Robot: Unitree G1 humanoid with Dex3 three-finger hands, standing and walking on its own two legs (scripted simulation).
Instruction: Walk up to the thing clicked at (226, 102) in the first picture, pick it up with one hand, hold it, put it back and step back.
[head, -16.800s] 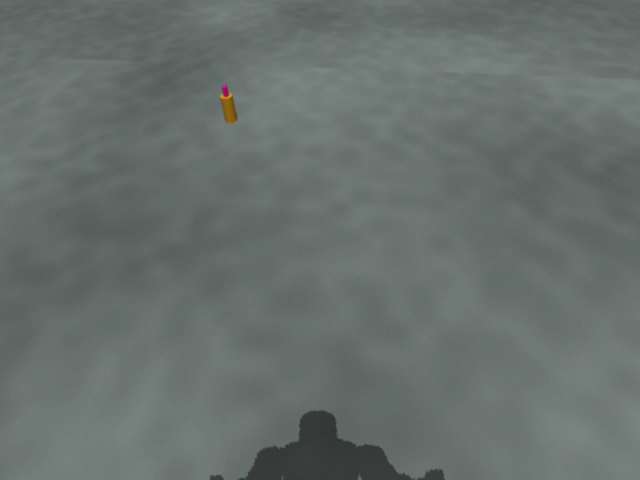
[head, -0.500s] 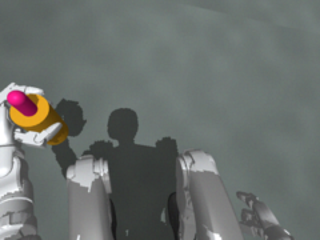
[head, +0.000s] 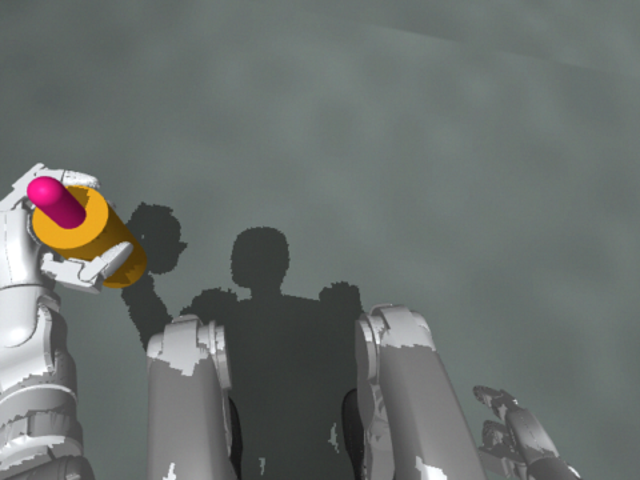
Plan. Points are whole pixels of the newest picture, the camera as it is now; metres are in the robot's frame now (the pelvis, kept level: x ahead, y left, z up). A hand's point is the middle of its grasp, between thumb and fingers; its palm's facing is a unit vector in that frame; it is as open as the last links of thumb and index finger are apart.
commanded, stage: lift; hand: left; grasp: from the side
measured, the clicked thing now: (88, 232) +0.41 +0.26 -0.04
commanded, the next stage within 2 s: none
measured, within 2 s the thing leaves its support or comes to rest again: neither
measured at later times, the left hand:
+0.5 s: hand (32, 218) +0.39 +0.26 +0.07, palm faces +0.16 -0.99 -0.04, open 9.9 cm
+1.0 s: hand out of the picture +0.37 +0.25 +0.25, palm faces +0.20 -0.98 -0.04, open 9.9 cm
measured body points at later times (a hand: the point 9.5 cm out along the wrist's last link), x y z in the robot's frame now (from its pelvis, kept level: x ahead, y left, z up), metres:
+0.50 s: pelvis +0.01 +0.00 +0.07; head +0.19 +0.04 +0.48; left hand +0.37 +0.31 +0.07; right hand +0.18 -0.24 -0.05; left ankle +0.09 +0.13 -0.35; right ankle +0.09 -0.12 -0.35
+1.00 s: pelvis +0.04 +0.01 +0.22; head +0.16 +0.04 +0.66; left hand +0.35 +0.30 +0.25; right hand +0.22 -0.23 +0.12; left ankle +0.09 +0.13 -0.35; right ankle +0.09 -0.12 -0.35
